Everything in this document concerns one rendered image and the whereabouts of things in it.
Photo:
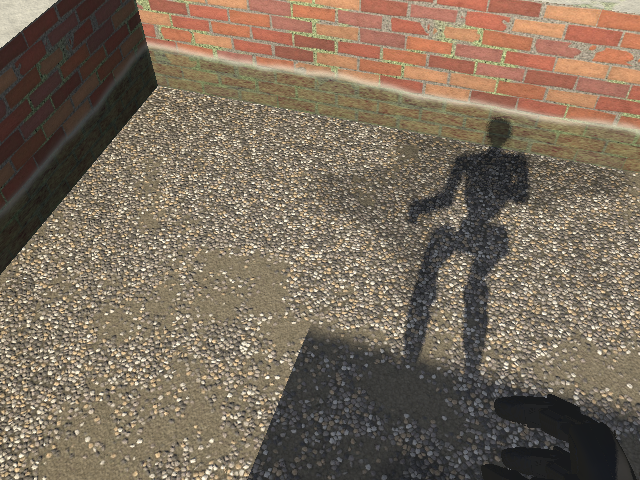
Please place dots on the robot right hand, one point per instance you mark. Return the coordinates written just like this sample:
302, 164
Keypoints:
595, 453

